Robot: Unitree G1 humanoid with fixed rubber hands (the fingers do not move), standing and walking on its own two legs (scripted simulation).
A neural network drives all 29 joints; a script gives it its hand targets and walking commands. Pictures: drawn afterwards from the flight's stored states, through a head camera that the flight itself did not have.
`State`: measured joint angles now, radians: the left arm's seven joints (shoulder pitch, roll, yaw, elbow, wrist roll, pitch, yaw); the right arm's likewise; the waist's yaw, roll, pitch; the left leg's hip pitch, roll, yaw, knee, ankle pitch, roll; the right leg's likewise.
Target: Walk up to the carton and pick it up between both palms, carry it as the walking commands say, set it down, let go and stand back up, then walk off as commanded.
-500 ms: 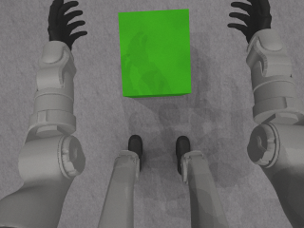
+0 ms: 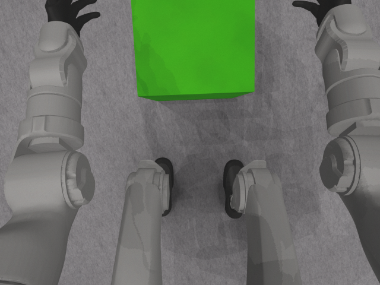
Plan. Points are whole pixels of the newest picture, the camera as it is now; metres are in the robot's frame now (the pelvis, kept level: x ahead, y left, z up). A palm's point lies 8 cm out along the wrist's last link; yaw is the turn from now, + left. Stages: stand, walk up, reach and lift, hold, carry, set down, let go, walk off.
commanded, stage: reach and lift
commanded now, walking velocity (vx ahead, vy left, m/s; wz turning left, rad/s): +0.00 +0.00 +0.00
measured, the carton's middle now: (193, 40) +0.58 +0.02 -0.37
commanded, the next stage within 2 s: none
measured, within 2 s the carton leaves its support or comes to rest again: neither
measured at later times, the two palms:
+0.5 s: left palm (104, 48) +0.53 +0.22 -0.27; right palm (287, 40) +0.55 -0.19 -0.27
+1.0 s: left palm (110, 50) +0.54 +0.22 -0.30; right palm (279, 43) +0.55 -0.18 -0.30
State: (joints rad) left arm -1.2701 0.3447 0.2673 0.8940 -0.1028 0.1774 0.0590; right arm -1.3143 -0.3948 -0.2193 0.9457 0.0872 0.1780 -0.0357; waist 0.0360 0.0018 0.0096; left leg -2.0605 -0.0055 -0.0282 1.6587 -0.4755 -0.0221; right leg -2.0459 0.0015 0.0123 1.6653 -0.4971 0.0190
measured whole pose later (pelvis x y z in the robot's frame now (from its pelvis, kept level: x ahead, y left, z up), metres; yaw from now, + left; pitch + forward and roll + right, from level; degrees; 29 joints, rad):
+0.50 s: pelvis -0.02 +0.00 -0.11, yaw +0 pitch +42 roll +0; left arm -1.46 0.40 0.18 1.08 -0.19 0.11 0.09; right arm -1.50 -0.44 -0.10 1.11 0.19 0.12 -0.08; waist 0.03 0.00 0.29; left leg -2.25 -0.01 -0.03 2.07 -0.55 -0.03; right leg -2.23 0.01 0.02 2.08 -0.57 0.02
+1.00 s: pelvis -0.02 +0.00 -0.14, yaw +0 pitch +36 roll +0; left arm -1.53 0.42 0.12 1.16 -0.25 0.08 0.09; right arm -1.55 -0.45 -0.04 1.17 0.25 0.10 -0.09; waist 0.03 0.00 0.39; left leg -2.26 -0.01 -0.03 2.20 -0.58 -0.03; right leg -2.24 0.02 0.02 2.21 -0.60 0.02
